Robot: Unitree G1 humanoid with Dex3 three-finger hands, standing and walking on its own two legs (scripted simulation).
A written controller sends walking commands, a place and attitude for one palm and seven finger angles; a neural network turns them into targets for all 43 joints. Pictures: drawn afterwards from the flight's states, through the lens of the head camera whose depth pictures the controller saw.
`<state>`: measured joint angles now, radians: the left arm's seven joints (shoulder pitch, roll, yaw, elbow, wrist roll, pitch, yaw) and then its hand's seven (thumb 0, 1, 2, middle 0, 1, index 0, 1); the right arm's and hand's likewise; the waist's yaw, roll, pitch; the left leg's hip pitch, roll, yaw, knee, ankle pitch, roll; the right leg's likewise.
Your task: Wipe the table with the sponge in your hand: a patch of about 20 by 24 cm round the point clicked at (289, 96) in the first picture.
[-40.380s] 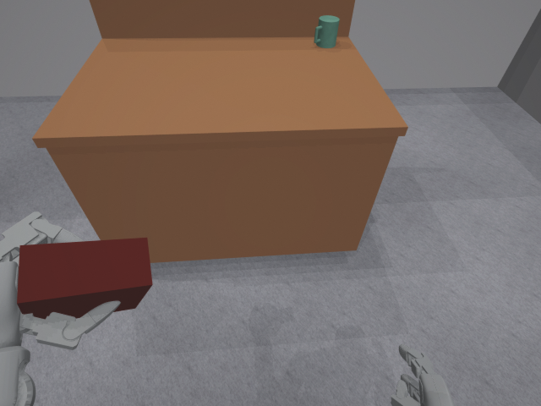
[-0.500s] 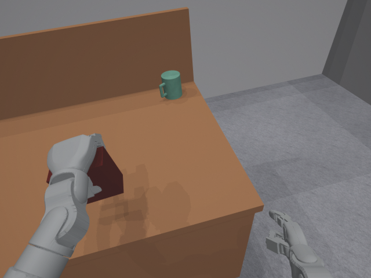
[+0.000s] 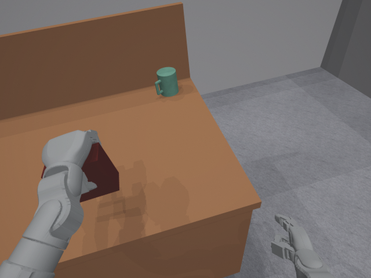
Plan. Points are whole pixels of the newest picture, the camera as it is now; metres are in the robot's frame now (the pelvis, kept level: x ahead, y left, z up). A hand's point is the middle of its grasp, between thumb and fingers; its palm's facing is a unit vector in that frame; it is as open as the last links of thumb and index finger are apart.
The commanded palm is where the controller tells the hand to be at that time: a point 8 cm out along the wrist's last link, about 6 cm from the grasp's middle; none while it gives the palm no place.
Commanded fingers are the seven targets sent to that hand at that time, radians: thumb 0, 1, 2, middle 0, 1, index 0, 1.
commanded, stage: bring the sponge back beside the body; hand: left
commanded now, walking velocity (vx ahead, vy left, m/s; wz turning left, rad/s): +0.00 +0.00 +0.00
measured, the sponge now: (88, 179) +0.28 +0.27 +0.08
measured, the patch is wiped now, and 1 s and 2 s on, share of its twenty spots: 0.95 0.95 0.95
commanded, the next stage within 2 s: step back with the hand held close in 1.54 s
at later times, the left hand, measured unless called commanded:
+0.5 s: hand (71, 185) +0.24 +0.27 +0.12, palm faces +0.06 -0.15 -0.99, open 9.3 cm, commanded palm +0.21 +0.28 +0.19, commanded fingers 0.00 0.10 1.30 -1.20 -1.60 -1.20 -1.60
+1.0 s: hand (47, 209) +0.19 +0.30 +0.11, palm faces +0.06 -0.11 -0.99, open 9.3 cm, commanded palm +0.16 +0.29 +0.18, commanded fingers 0.00 0.10 1.30 -1.20 -1.60 -1.20 -1.60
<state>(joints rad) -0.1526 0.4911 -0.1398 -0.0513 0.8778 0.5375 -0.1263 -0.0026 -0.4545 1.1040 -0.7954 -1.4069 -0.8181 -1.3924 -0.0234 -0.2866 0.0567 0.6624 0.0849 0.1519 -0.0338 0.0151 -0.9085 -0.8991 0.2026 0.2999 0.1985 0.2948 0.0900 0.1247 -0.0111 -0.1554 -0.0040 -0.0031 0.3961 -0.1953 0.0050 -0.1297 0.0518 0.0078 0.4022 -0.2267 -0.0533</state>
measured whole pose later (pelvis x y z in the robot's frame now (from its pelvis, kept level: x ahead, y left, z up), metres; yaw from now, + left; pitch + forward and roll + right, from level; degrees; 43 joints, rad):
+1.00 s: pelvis -0.01 +0.01 +0.00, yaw +0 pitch -5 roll -1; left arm 0.25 0.54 -0.02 -0.35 0.85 0.40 -0.05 0.00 -0.45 1.10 -0.80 -1.40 -0.82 -1.39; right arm -0.01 -0.27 0.05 0.65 0.05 0.12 -0.03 0.02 -0.91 -0.90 0.20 0.30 0.20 0.29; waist 0.14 0.11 0.01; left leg -0.14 -0.01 0.00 0.43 -0.21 0.02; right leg -0.09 0.05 0.01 0.40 -0.22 -0.04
